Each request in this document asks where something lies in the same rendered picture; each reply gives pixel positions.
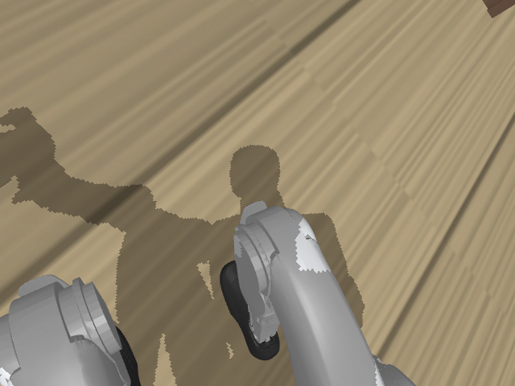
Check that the right robot hand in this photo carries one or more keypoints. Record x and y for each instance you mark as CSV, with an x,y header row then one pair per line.
x,y
391,375

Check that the left robot foot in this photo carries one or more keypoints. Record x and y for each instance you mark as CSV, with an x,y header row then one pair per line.
x,y
129,360

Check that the bookshelf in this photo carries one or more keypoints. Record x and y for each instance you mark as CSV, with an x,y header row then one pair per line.
x,y
495,7

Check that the right robot foot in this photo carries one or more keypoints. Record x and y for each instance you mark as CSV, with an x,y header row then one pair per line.
x,y
238,308

